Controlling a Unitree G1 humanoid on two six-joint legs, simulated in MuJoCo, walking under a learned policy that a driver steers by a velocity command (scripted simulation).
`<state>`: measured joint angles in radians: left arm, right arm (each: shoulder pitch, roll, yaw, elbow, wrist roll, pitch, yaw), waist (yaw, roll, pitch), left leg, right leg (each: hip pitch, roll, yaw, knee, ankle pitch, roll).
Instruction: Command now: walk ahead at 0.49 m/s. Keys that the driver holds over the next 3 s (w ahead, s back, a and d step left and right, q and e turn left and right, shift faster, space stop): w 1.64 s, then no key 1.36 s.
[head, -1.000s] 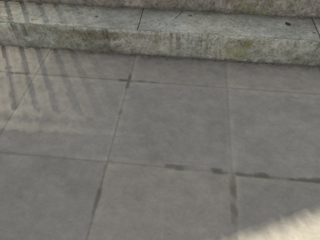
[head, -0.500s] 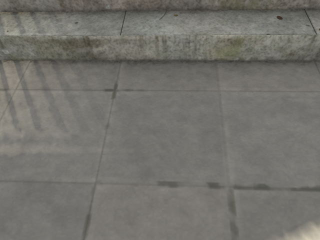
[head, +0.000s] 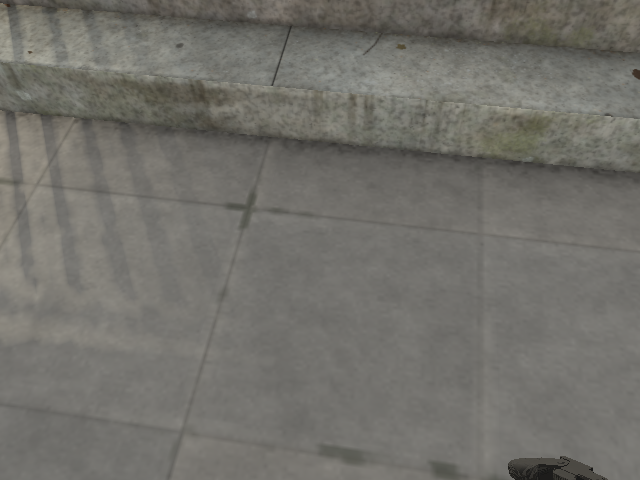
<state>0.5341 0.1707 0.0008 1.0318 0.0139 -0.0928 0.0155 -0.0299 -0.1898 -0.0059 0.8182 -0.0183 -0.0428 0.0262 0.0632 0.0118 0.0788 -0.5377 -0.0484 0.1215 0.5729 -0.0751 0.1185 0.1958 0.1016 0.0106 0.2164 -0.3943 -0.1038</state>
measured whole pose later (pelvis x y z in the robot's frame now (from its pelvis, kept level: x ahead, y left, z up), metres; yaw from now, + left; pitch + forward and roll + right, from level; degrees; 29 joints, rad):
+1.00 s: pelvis +0.54 -0.04 +0.02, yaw +1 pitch +0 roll -1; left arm 0.48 0.17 0.02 1.07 0.01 -0.10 0.00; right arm 0.06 -0.20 -0.03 0.91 -0.02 -0.03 0.03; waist 0.06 0.03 0.04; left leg -0.62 0.09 0.04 0.71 -0.02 0.04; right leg 0.05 0.09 -0.08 0.18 -0.23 -0.09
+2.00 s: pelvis +0.99 -0.03 +0.02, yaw +0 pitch -1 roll +0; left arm 0.25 0.16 -0.01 1.07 0.02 -0.09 0.02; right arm 0.16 -0.18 -0.02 1.06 -0.02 -0.02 -0.03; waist 0.00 0.03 0.07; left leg -0.36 0.03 -0.03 0.67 -0.32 -0.01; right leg -0.23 0.06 -0.10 0.36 -0.12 -0.10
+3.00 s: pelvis +1.04 -0.01 +0.02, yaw +0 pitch -1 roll +0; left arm 0.30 0.14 0.00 1.15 0.01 -0.04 0.05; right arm 0.28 -0.15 0.01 1.16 -0.01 -0.03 -0.05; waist 0.00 0.00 0.02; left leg -0.14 -0.01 0.00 0.36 -0.21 0.01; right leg -0.14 0.02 -0.07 0.35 -0.19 -0.04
